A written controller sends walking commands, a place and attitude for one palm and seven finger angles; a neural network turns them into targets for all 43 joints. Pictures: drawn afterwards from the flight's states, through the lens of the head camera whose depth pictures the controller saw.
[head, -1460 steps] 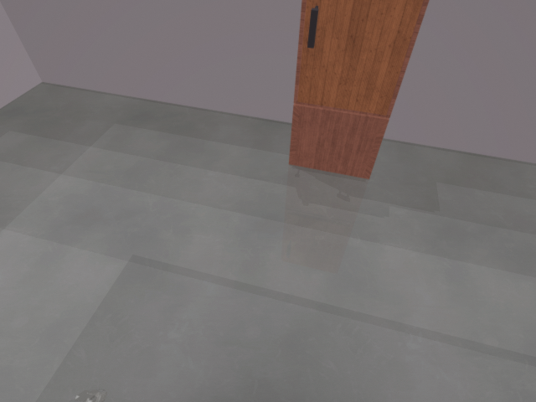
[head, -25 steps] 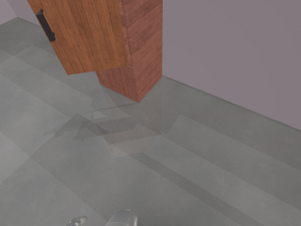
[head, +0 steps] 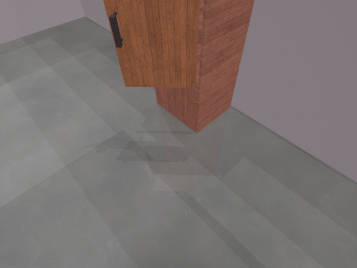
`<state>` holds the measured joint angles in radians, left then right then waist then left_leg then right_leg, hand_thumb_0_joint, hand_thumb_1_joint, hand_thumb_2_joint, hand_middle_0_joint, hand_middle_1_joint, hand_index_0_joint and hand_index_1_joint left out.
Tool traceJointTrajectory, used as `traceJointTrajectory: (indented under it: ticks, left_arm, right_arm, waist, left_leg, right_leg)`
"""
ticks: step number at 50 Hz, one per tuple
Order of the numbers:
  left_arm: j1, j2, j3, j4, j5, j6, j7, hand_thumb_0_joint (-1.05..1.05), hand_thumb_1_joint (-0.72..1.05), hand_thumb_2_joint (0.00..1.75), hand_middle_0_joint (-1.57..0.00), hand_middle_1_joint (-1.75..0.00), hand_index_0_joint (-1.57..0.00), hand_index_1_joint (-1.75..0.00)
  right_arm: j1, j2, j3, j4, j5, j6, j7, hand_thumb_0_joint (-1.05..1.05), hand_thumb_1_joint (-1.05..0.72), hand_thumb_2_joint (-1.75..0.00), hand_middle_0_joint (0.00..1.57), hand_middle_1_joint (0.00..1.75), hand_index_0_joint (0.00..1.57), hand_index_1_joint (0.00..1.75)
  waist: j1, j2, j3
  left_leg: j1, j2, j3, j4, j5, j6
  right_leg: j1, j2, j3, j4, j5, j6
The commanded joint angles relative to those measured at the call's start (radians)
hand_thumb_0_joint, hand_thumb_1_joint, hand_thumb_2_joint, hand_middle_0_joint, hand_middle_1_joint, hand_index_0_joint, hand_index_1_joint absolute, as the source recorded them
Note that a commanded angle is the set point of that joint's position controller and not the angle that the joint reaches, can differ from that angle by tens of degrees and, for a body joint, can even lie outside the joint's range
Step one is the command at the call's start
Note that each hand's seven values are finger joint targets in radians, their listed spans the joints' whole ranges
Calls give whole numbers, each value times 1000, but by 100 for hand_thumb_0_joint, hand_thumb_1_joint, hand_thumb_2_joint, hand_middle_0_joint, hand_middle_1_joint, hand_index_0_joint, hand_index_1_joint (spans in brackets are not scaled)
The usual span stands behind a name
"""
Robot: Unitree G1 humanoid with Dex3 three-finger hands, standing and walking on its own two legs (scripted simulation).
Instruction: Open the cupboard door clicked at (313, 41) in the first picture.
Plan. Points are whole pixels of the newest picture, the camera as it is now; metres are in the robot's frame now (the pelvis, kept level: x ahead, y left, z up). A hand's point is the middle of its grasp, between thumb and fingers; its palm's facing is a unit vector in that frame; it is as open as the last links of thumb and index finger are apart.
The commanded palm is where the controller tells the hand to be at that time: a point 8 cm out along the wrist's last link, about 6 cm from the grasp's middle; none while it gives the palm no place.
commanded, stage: take the last steps up to it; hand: left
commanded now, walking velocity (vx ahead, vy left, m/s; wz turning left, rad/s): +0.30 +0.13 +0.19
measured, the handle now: (117, 29) +1.06 +0.37 +0.01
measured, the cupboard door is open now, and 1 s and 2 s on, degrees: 44 44 44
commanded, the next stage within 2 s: come to a stop and stand still in 1.30 s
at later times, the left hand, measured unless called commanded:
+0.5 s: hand out of the picture +0.03 +0.22 -0.18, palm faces +0.19 -0.97 -0.14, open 7.4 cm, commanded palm none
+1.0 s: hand (107, 180) +0.37 +0.27 -0.15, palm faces +0.09 -0.97 -0.22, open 7.3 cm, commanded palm none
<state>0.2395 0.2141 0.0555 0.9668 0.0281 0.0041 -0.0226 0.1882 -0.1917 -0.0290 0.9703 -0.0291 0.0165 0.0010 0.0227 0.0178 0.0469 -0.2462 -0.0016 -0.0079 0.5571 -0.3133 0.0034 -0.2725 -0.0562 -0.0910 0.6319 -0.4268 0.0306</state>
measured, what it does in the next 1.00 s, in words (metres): walks ahead: left foot, then right foot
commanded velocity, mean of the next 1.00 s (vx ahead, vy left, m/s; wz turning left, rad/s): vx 0.30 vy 0.07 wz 0.02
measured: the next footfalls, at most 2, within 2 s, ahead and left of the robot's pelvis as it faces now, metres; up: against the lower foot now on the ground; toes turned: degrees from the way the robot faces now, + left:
left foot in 0.44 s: +0.23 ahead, +0.19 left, +0.00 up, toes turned +14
right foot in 0.84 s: +0.35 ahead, -0.01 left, +0.00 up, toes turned -5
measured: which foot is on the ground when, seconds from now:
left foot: down 0.00-0.00, up 0.02-0.42, down 0.44-0.84, up 0.86-1.00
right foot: down 0.00-0.44, up 0.46-0.82, down 0.84-1.00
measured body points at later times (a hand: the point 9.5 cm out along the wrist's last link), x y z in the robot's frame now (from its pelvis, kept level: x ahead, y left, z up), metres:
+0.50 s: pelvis +0.14 +0.07 -0.01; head +0.18 +0.09 +0.43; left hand +0.02 +0.27 -0.17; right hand +0.26 -0.15 -0.15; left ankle +0.20 +0.18 -0.73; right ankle +0.01 -0.09 -0.68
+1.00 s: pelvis +0.31 +0.08 +0.01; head +0.33 +0.07 +0.46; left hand +0.37 +0.32 -0.13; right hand +0.30 -0.15 -0.15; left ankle +0.27 +0.21 -0.66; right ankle +0.31 -0.01 -0.73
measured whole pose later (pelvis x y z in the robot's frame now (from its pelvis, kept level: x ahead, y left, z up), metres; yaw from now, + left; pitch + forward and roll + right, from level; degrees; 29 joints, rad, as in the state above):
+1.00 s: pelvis +0.31 +0.08 +0.01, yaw +3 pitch +0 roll +1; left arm 0.22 0.15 0.05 0.99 0.02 -0.07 0.01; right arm 0.31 -0.18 -0.05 1.10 -0.03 0.00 0.01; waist -0.02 0.02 0.04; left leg -0.43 0.06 0.06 1.04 -0.34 -0.01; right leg -0.21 -0.04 -0.14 0.47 -0.26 -0.04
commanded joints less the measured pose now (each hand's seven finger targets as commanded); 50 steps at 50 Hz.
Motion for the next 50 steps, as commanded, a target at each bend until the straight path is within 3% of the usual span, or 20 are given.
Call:
traceJointTrajectory:
  ticks: [1,2,4,7,11,16,18,20,22,24,28,36,40,41,42,43,44,46,48,50]
  left_arm:
    - [273,234,54,13,1,-38,26,0,90,90,-20,-30,-20,-30]
    - [231,205,48,9,-2,-49,34,0,90,90,-20,-30,-20,-30]
    - [111,118,20,-3,-3,-63,35,0,90,90,-20,-30,-20,-30]
    - [133,84,16,18,-6,-84,36,0,90,90,-20,-30,-20,-30]
    - [238,85,14,83,-4,-95,41,0,90,90,-20,-30,-20,-30]
    - [244,96,13,120,4,-85,43,0,90,90,-20,-30,-20,-30]
    - [221,106,19,123,2,-78,43,0,90,90,-20,-30,-20,-30]
    - [188,96,19,121,-2,-70,39,0,90,90,-20,-30,-20,-30]
    - [206,-3,2,66,-18,-62,29,0,90,90,-20,-30,-20,-30]
    - [89,-20,-5,28,-16,-61,36,0,90,90,-20,-30,-20,-30]
    - [84,-43,3,53,-1,-36,14,0,90,90,-20,-30,-20,-30]
    - [-29,-16,11,-17,-1,-22,1,0,90,90,-20,-30,-20,-30]
    - [20,26,19,-12,2,-31,3,0,90,90,-20,-30,-20,-30]
    - [90,59,29,9,3,-38,7,0,90,90,-20,-30,-20,-30]
    - [192,140,44,36,8,-52,13,0,90,90,-20,-30,-20,-30]
    - [260,209,55,50,-7,-54,21,0,90,90,-20,-30,-20,-30]
    - [229,185,47,46,-11,-63,28,0,90,90,-20,-30,-20,-30]
    - [113,104,28,16,-12,-66,37,0,90,90,-20,-30,-20,-30]
    - [89,62,16,18,-12,-83,33,0,90,90,-20,-30,-20,-30]
    - [104,48,14,41,-7,-93,31,0,90,90,-20,-30,-20,-30]
  right_arm:
    - [-135,-119,-40,-130,7,-19,13,0,-90,-90,20,30,20,30]
    - [-159,-135,-51,-120,2,-14,16,0,-90,-90,20,30,20,30]
    - [-115,-115,-54,-78,-1,-5,30,0,-90,-90,20,30,20,30]
    - [-44,-69,-43,-28,3,0,42,0,-90,-90,20,30,20,30]
    - [-83,-32,-33,-30,8,-8,47,0,-90,-90,20,30,20,30]
    - [-140,-12,-17,-51,12,-29,55,0,-90,-90,20,30,20,30]
    - [-91,-26,-19,-35,11,-40,49,0,-90,-90,20,30,20,30]
    - [132,-84,-34,38,3,-53,31,0,-90,-90,20,30,20,30]
    - [375,-274,-82,89,-7,-57,-7,0,-90,-90,20,30,20,30]
    - [259,-234,-73,68,1,-57,-22,0,-90,-90,20,30,20,30]
    - [127,-90,-30,45,-2,-83,-26,0,-90,-90,20,30,20,30]
    - [120,-114,-42,51,-5,-78,-11,0,-90,-90,20,30,20,30]
    - [118,-115,-38,64,-2,-67,-6,0,-90,-90,20,30,20,30]
    - [114,-94,-34,64,2,-68,-4,0,-90,-90,20,30,20,30]
    - [120,-49,-26,48,10,-71,3,0,-90,-90,20,30,20,30]
    - [105,-61,-25,22,10,-67,7,0,-90,-90,20,30,20,30]
    - [54,-93,-36,16,6,-63,6,0,-90,-90,20,30,20,30]
    - [28,-72,-36,28,7,-61,8,0,-90,-90,20,30,20,30]
    - [74,-28,-26,55,4,-52,13,0,-90,-90,20,30,20,30]
    - [82,-4,-27,62,7,-43,17,0,-90,-90,20,30,20,30]
  waist:
    - [128,-295,41]
    - [94,-263,105]
    - [14,-193,166]
    - [-3,-192,76]
    - [27,-128,41]
    - [37,-208,60]
    - [10,-209,51]
    - [-93,-118,-50]
    - [-160,270,-230]
    - [-125,233,-177]
    - [-30,94,5]
    - [-4,50,40]
    - [35,-13,42]
    - [65,-59,23]
    - [100,-238,-22]
    - [115,-368,-53]
    - [104,-348,-25]
    - [40,-134,29]
    - [1,-124,2]
    - [-9,-140,4]
  left_leg:
    - [-513,-23,-16,468,-305,3]
    - [-524,26,-78,585,-188,1]
    - [-490,76,-77,637,14,-17]
    - [-426,82,0,559,120,-45]
    - [-444,77,62,405,125,-50]
    - [-312,55,123,135,94,-19]
    - [-165,26,147,56,75,4]
    - [161,-4,174,-69,115,23]
    - [484,385,-363,-206,162,181]
    - [327,426,-353,-282,-17,226]
    - [1,331,-111,-364,56,165]
    - [-32,290,-11,-401,-20,176]
    - [-84,224,25,-255,-90,115]
    - [-152,160,75,-121,-102,78]
    - [-306,42,176,159,-141,26]
    - [-414,5,153,427,-317,8]
    - [-449,40,34,566,-233,11]
    - [-452,108,-12,584,-53,-5]
    - [-362,117,24,498,24,-28]
    - [-319,107,62,389,44,-43]
  right_leg:
    - [303,-462,603,-515,-227,-189]
    - [184,-457,651,-537,-286,-207]
    - [62,-364,409,-527,-155,-145]
    - [142,-271,138,-477,213,-103]
    - [278,-274,49,-429,486,-113]
    - [268,-283,-9,-377,550,-111]
    - [213,-284,-18,-316,581,-105]
    - [98,-214,-83,-52,591,-71]
    - [-271,2,-92,479,-180,-19]
    - [-399,-50,53,707,-111,-58]
    - [-282,-104,57,543,42,-43]
    - [-117,-63,9,116,171,-29]
    - [91,-13,-26,-64,196,-32]
    - [217,-42,28,-141,152,-50]
    - [367,-231,301,-265,80,-128]
    - [404,-405,572,-429,9,-235]
    - [331,-403,615,-465,12,-248]
    - [235,-347,393,-449,125,-220]
    - [185,-271,196,-435,354,-178]
    - [173,-235,109,-431,471,-168]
